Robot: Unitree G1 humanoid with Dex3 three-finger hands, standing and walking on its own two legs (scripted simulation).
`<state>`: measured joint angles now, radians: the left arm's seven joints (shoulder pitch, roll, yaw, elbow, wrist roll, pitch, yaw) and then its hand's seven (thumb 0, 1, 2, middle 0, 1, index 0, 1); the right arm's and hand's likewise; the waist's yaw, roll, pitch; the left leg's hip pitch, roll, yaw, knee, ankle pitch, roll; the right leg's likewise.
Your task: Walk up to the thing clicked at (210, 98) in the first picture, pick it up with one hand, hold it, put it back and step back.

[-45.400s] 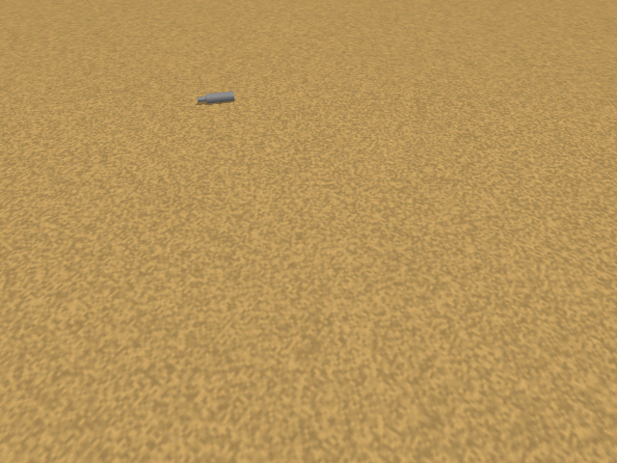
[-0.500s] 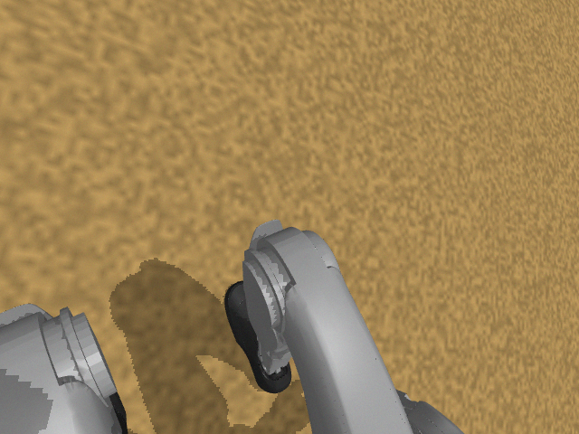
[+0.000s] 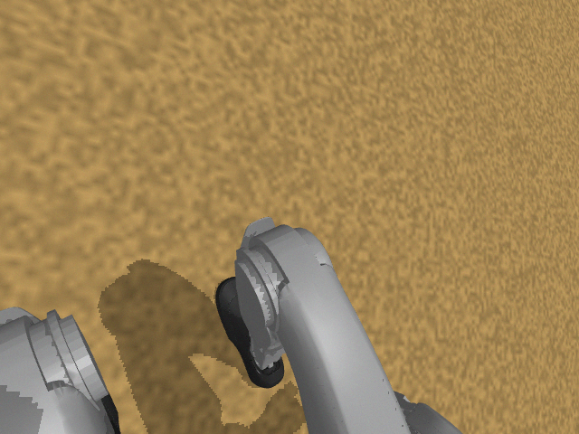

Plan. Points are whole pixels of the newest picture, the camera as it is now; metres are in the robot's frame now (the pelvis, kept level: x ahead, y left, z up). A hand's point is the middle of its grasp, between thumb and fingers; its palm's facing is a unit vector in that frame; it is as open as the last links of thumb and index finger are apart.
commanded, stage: open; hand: left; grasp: from above
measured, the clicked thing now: out of the picture +0.46 +0.35 -0.28
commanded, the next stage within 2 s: withdraw in 0.58 s
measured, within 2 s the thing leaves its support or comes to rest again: neither
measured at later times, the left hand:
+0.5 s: hand out of the picture +0.46 +0.32 -0.25, palm faces -0.41 -0.21 -0.89, open 13.1 cm
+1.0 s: hand out of the picture +0.49 +0.33 -0.19, palm faces -0.30 -0.13 -0.95, open 13.7 cm
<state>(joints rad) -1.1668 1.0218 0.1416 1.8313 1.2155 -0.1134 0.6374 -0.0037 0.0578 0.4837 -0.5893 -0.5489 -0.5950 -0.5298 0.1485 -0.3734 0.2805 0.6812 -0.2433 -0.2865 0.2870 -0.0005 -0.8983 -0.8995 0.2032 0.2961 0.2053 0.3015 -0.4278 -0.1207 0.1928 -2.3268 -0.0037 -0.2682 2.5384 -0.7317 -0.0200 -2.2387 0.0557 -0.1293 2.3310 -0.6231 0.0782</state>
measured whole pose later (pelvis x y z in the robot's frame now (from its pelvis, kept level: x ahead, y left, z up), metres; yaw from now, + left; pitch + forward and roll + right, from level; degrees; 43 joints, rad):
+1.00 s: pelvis +0.00 +0.00 +0.02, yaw +0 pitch +32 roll -15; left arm -1.03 0.91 0.12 1.45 1.21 -0.10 0.51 0.00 -0.45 0.94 -0.18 -0.92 -0.16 -0.92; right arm 0.20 -0.35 0.23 0.68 -0.20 -0.21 0.28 0.00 -0.91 -0.91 0.20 0.30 0.21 0.30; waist -0.37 -0.06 0.08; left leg -2.32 -0.01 -0.26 2.48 -0.74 -0.02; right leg -2.23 0.04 -0.13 2.29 -0.64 0.05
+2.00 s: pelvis +0.01 -0.01 +0.08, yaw +8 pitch +37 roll -7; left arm -0.82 0.61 0.05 1.08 0.94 0.01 0.22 0.00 0.06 0.87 -0.22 -0.58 -0.20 -0.58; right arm 0.21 -0.27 0.02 0.66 -0.06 0.01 0.12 0.00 -0.90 -0.90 0.21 0.30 0.21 0.30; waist -0.19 0.07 -0.16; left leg -2.18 -0.01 -0.12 2.23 -0.71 -0.01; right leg -2.13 0.00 -0.03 2.14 -0.66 0.06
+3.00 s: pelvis +0.08 +0.00 +0.40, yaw +14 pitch +11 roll -3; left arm 0.49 0.21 0.04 -0.12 -0.07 0.46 0.06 0.01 0.90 0.90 -0.20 -0.30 -0.20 -0.30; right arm 0.32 -0.21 0.03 0.52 0.02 -0.18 -0.19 0.01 -0.90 -0.90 0.20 0.30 0.21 0.30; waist -0.06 0.06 -0.18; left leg -0.75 0.04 -0.07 1.04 -0.50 -0.02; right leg -0.71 -0.01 -0.05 0.96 -0.45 0.02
